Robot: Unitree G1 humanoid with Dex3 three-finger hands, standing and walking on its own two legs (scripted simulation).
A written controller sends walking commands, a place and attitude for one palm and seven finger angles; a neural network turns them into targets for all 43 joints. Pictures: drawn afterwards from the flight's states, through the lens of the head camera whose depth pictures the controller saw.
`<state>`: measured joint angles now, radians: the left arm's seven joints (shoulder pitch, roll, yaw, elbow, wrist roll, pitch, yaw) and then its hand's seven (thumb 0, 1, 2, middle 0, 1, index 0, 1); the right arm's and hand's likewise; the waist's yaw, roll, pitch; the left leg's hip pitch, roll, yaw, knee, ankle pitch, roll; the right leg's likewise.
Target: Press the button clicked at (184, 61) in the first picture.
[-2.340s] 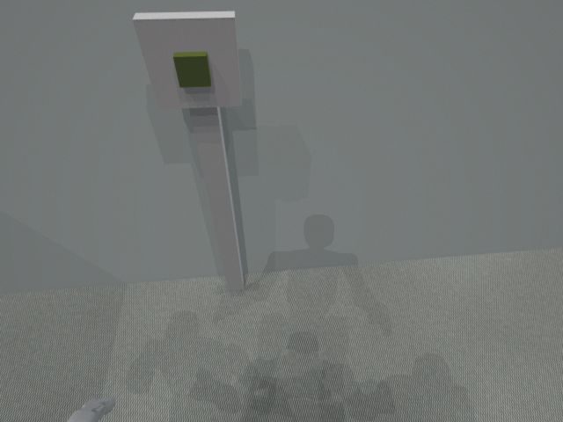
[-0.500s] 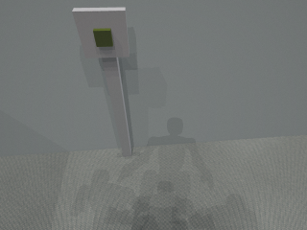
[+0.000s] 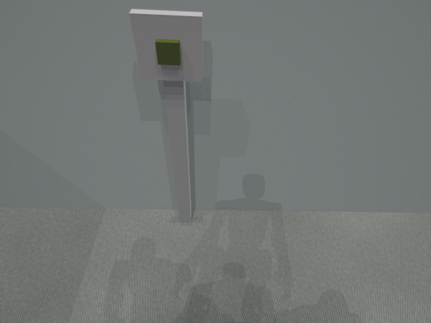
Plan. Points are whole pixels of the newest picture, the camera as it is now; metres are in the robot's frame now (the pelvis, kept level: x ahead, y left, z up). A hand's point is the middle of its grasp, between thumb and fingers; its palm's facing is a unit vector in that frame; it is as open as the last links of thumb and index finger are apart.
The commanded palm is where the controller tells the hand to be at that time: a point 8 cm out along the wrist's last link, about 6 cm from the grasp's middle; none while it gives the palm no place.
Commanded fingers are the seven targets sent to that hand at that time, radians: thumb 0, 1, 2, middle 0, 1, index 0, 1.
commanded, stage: take the last steps up to it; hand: left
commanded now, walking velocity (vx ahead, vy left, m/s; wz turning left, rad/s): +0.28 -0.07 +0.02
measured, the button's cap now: (168, 51) +0.70 +0.17 +0.17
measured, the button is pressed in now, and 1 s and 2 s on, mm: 0 0 0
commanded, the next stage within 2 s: come to a stop and stand still in 0.40 s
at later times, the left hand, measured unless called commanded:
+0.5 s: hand out of the picture +0.02 +0.13 -0.18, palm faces +0.14 -0.99 -0.10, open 7.4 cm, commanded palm none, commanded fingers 0.00 0.90 0.90 -0.20 -0.30 -0.20 -0.30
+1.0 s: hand (159, 264) +0.28 +0.15 -0.16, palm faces +0.04 -0.95 -0.32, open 7.3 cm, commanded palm none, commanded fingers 0.00 0.90 0.90 -0.20 -0.30 -0.20 -0.30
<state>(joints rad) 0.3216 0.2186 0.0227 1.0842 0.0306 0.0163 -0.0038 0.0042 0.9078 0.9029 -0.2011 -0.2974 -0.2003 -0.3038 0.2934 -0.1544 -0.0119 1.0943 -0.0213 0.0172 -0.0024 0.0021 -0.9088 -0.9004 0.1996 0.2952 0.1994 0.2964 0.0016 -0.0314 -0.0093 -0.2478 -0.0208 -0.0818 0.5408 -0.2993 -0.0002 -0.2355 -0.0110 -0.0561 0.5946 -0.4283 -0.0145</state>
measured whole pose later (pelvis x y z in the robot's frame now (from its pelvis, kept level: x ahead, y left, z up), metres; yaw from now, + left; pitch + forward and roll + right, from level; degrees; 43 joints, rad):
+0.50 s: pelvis +0.16 +0.01 -0.01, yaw +2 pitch +0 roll +0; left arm 0.50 0.09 0.01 1.20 0.01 -0.03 0.03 0.00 0.91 0.90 -0.20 -0.30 -0.20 -0.30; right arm 0.10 -0.12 -0.02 1.02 -0.02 -0.06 -0.01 0.00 -0.91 -0.90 0.19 0.29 0.19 0.30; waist 0.04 -0.04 0.07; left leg -0.38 0.04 0.18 0.67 -0.28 0.07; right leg -0.15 -0.01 -0.05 0.92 -0.54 -0.03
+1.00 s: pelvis +0.22 -0.06 -0.01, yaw +1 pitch +0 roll +2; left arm 0.19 0.16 0.05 0.98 0.03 0.01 0.03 0.00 0.91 0.90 -0.20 -0.30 -0.20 -0.30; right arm 0.18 -0.21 -0.09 1.03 -0.01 0.07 -0.02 0.00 -0.91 -0.90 0.20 0.29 0.20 0.30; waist -0.01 0.07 0.10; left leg -0.40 0.01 0.02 1.03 -0.53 -0.03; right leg -0.33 -0.05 -0.08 0.65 -0.31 -0.03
